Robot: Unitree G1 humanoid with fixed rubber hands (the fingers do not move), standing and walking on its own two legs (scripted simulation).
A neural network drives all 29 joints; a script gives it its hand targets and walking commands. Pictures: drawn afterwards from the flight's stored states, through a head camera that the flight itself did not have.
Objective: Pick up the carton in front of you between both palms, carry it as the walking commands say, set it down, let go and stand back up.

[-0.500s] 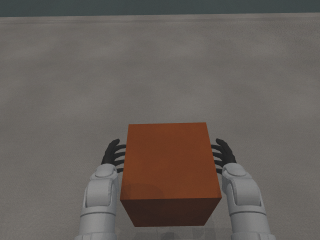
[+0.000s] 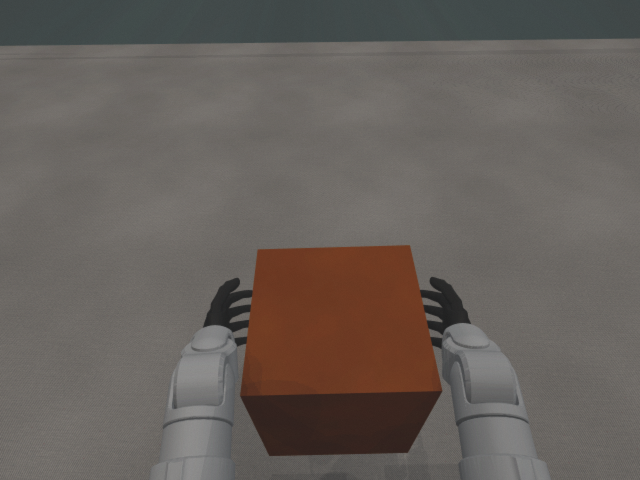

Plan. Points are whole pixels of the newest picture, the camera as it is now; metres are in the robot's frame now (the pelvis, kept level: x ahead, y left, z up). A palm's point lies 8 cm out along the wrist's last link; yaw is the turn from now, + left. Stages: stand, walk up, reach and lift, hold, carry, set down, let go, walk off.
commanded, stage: carry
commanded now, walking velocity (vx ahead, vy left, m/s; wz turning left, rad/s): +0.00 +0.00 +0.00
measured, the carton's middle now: (336, 355) +0.30 +0.00 -0.04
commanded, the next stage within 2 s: hold in 0.70 s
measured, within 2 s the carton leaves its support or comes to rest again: neither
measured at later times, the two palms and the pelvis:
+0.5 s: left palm (224, 345) +0.28 +0.14 +0.04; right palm (464, 344) +0.27 -0.16 +0.04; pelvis -0.01 -0.01 +0.00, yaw +0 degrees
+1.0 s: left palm (264, 333) +0.29 +0.09 +0.05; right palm (514, 385) +0.22 -0.20 +0.04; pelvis -0.02 +0.01 +0.01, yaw -12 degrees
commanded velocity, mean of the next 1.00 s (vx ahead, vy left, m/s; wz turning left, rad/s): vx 0.00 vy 0.00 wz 0.00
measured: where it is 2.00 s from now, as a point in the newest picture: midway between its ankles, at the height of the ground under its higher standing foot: outside the picture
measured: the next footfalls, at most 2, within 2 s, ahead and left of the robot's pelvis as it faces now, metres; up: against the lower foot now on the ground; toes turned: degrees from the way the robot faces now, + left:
none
